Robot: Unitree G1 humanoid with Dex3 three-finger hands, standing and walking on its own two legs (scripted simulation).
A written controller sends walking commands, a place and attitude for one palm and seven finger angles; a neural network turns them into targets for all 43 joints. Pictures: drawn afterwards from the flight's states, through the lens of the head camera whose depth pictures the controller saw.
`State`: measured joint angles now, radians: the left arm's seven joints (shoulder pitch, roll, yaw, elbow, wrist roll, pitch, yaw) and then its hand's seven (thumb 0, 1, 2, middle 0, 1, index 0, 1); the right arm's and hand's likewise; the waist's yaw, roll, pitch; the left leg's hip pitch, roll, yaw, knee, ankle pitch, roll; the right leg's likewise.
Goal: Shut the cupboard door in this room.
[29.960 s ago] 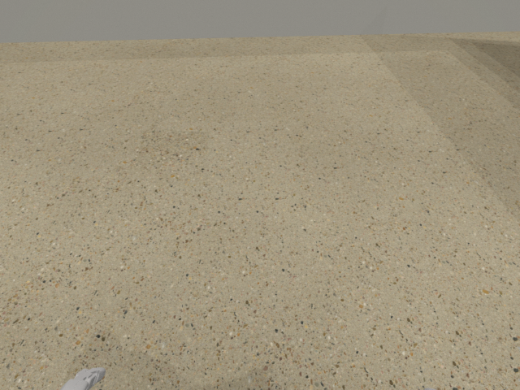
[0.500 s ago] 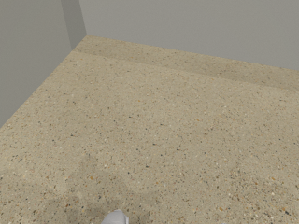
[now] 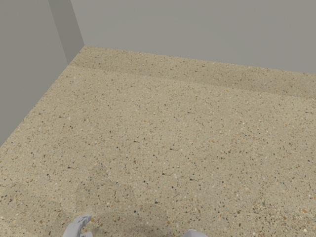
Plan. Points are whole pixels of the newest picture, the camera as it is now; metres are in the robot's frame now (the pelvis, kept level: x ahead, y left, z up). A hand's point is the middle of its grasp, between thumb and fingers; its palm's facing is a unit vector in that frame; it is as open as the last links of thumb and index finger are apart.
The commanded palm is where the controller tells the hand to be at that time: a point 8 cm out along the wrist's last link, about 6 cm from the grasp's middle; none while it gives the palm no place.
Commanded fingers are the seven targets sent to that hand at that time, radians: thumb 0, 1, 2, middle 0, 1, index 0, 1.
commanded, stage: walk to a spot facing it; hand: left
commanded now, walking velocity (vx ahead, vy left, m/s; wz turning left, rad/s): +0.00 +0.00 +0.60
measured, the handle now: out of the picture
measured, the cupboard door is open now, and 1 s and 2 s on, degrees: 86 86 86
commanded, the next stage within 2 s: none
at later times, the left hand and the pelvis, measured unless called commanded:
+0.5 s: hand out of the picture +0.01 +0.24 -0.19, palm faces +0.35 -0.91 -0.24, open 7.3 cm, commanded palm none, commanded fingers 0.00 0.90 0.90 -0.20 -0.30 -0.20 -0.30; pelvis +0.02 +0.01 -0.01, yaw +18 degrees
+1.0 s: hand out of the picture +0.03 +0.24 -0.15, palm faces +0.54 -0.80 -0.26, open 7.4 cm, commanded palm none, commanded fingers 0.00 0.90 0.90 -0.20 -0.30 -0.20 -0.30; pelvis +0.02 +0.00 +0.00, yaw +35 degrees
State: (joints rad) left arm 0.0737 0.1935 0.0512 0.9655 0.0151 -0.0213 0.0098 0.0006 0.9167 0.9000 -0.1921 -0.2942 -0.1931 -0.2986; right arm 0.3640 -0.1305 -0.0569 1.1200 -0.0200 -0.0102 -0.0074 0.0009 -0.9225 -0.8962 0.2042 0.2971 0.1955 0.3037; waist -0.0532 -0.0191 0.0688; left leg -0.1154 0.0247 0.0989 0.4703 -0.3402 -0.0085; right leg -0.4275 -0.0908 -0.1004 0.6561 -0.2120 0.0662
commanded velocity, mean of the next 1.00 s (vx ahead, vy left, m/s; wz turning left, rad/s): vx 0.00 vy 0.00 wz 0.60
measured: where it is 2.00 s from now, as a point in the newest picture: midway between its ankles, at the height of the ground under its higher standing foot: outside the picture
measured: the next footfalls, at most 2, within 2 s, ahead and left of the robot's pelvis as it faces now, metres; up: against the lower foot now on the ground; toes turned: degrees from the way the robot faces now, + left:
right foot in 0.02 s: +0.12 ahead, -0.12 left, +0.00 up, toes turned -7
left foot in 0.50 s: +0.03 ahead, +0.14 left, +0.00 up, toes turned +25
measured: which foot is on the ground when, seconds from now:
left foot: down 0.00-0.04, up 0.06-0.48, down 0.50-1.00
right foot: up 0.00-0.00, down 0.02-0.50, up 0.52-1.00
